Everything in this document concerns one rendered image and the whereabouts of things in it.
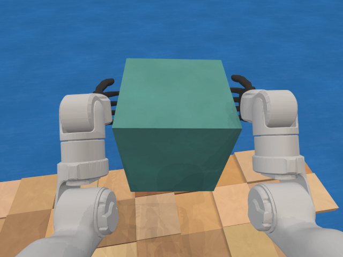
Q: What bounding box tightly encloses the left robot forearm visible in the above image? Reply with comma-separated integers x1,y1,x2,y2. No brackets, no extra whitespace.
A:
53,93,113,230

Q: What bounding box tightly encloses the right robot forearm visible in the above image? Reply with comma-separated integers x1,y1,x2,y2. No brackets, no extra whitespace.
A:
240,89,316,219

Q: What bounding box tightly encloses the robot right hand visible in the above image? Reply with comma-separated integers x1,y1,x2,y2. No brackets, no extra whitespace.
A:
230,75,255,122

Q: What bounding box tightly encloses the carton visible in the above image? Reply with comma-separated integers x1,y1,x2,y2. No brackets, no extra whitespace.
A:
112,58,242,192

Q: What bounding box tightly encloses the left robot upper arm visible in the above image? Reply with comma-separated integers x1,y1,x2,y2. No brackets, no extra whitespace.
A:
15,187,118,257

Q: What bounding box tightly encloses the robot left hand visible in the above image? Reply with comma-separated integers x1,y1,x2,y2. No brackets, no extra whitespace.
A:
93,78,120,125

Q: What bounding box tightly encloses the right robot upper arm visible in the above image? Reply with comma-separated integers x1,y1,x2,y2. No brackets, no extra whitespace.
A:
248,182,343,257

